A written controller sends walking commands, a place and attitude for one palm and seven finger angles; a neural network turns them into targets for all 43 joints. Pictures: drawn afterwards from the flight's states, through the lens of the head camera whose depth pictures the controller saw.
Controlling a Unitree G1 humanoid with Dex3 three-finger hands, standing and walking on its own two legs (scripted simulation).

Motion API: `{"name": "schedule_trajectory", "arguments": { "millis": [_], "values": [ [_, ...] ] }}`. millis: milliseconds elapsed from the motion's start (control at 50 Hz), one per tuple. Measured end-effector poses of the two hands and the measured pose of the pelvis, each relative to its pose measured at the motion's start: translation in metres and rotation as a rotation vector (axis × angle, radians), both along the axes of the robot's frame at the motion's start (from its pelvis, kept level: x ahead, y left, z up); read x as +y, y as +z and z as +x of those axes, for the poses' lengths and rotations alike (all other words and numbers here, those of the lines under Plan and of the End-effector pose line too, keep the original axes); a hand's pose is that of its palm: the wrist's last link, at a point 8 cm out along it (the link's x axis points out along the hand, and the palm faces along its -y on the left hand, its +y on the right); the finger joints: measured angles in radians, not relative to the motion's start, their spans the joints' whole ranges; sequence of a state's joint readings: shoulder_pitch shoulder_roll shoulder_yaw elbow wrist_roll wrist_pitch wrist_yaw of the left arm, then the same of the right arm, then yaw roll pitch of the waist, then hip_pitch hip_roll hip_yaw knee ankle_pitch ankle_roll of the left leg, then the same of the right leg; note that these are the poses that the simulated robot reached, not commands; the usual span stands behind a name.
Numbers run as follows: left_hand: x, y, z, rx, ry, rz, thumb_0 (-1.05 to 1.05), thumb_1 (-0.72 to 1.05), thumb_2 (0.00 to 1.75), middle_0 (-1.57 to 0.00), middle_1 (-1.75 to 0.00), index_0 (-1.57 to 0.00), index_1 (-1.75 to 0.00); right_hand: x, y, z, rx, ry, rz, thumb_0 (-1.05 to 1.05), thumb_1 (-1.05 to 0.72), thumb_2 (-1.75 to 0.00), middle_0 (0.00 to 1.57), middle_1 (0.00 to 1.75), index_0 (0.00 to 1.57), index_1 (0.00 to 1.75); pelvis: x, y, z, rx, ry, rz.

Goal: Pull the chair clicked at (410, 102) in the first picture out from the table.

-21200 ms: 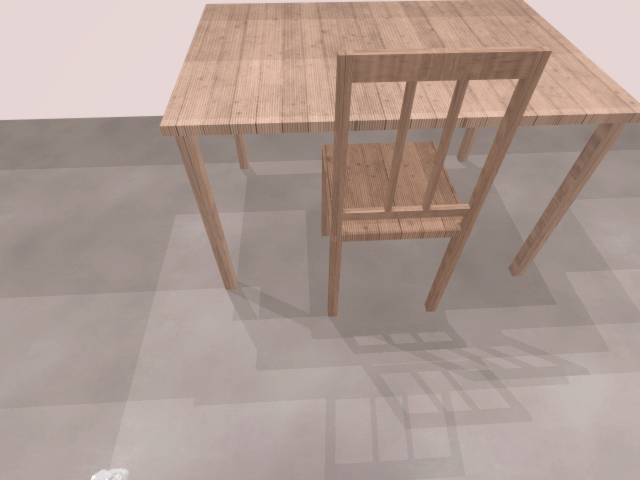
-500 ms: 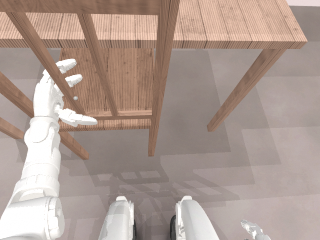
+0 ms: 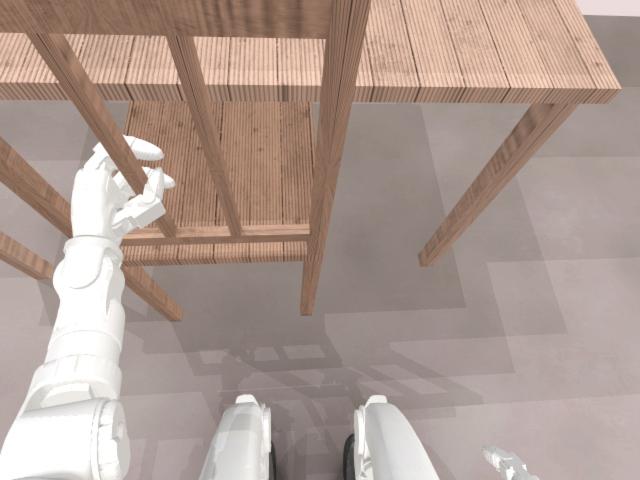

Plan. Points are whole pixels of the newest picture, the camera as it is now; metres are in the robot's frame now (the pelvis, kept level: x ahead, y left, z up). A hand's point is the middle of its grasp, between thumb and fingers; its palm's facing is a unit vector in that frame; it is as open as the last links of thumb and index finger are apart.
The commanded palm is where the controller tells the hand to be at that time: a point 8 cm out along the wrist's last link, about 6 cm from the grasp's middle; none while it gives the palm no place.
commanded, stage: hook a spindle and tug to test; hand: left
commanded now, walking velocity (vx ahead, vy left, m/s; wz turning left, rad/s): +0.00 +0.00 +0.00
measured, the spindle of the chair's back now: (128, 165) +0.47 +0.23 +0.05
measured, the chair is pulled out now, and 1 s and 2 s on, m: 0.00 0.04 0.17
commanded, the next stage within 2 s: step backward, pulling the chair out in 0.58 s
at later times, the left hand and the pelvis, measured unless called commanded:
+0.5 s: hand (162, 213) +0.42 +0.19 +0.03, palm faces +0.05 -1.00 -0.04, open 5.0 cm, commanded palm +0.38 +0.23 +0.03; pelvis +0.02 +0.00 +0.01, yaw +0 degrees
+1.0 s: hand (176, 217) +0.41 +0.17 +0.04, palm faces +0.11 -0.98 -0.14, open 5.0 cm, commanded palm +0.38 +0.21 +0.05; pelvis +0.03 +0.00 +0.10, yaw +1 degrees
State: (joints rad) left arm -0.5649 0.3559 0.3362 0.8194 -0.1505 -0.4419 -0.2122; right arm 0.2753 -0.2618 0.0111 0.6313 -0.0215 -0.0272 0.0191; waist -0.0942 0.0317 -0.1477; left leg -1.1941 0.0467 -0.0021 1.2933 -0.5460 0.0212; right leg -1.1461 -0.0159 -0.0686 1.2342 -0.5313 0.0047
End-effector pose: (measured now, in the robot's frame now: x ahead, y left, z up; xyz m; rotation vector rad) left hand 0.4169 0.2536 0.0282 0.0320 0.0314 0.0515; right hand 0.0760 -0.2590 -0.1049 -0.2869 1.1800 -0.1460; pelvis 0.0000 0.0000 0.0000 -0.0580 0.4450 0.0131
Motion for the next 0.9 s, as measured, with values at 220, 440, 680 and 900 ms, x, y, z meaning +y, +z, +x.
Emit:
{"name": "schedule_trajectory", "arguments": {
  "millis": [220,440,680,900],
  "values": [
    [-0.003,0.0,-0.003,0.005,0.004,0.0,0.01,0.79,0.82,-0.45,-1.45,-0.43,-1.45,0.004,0.004,0.008,-0.013,-0.002,0.012,0.01,-0.91,-0.9,0.2,0.3,0.2,0.3,0.002,0.004,0.006,-0.001,-0.004,0.002],
    [-0.011,0.001,-0.016,0.008,-0.005,0.004,0.01,0.8,0.81,-0.44,-1.44,-0.42,-1.45,0.007,0.008,0.026,-0.044,0.001,0.032,0.01,-0.91,-0.9,0.2,0.3,0.2,0.3,0.002,0.009,0.014,-0.006,-0.007,0.007],
    [-0.014,0.001,-0.027,0.004,-0.006,0.007,0.01,0.79,0.82,-0.45,-1.43,-0.42,-1.45,0.006,0.009,0.047,-0.097,0.023,0.034,0.01,-0.91,-0.9,0.2,0.3,0.2,0.3,-0.002,0.009,0.017,-0.014,-0.005,0.013],
    [-0.03,0.027,-0.034,0.372,0.154,0.029,0.03,0.78,0.82,-0.34,-1.14,-0.45,-1.45,0.018,0.074,0.039,-0.032,-0.107,0.023,0.01,-0.91,-0.9,0.2,0.3,0.2,0.3,0.001,0.081,0.031,-0.196,0.003,0.037]
  ]
}}
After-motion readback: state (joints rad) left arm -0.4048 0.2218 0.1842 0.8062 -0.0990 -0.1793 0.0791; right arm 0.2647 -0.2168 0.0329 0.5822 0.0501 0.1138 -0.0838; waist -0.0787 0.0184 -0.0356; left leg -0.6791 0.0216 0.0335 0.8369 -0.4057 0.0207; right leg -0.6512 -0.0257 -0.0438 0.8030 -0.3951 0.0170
